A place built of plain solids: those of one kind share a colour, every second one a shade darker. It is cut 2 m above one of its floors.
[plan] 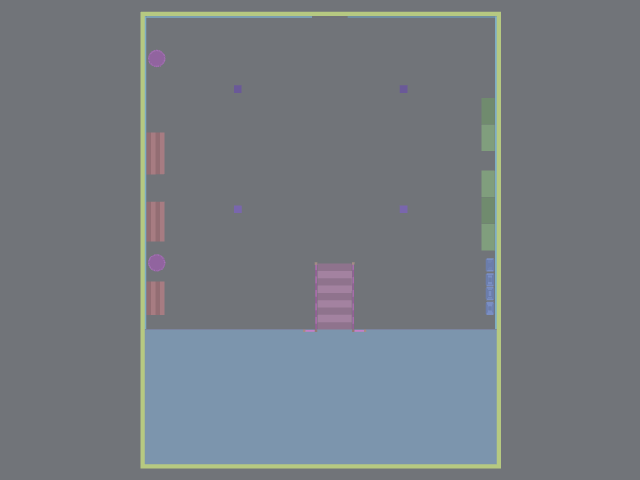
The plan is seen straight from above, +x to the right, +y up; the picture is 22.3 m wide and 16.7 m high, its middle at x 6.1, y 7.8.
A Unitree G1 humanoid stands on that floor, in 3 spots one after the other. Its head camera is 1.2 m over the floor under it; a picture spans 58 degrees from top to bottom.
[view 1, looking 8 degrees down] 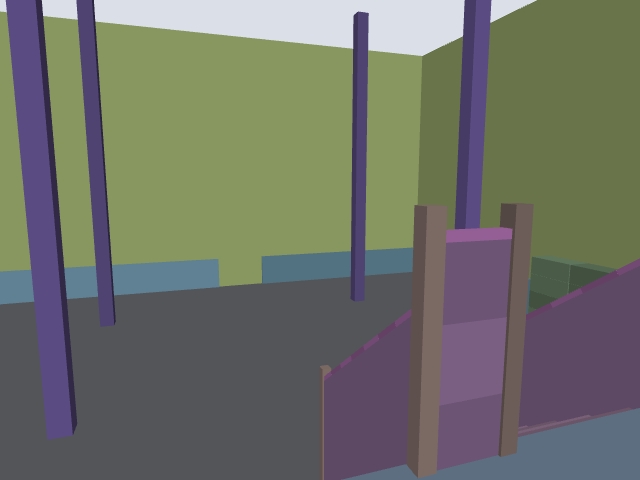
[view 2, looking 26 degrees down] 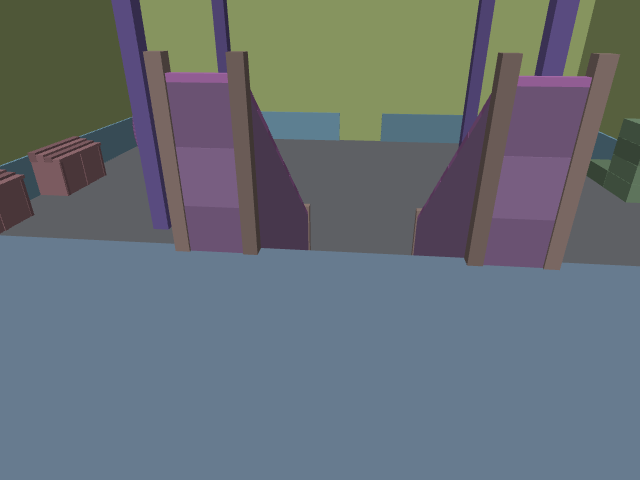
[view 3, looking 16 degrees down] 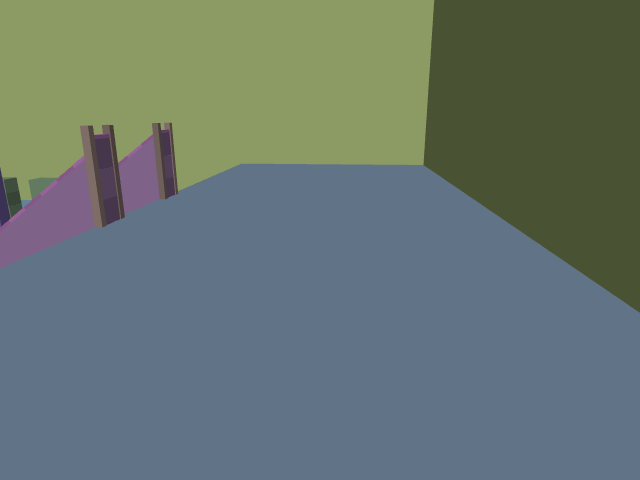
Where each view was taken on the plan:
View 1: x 4.61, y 3.21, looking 71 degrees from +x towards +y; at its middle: wall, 13.22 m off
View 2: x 6.61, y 2.39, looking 96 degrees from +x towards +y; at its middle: ground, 6.96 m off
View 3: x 1.00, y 1.84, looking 4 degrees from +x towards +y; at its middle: loft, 4.35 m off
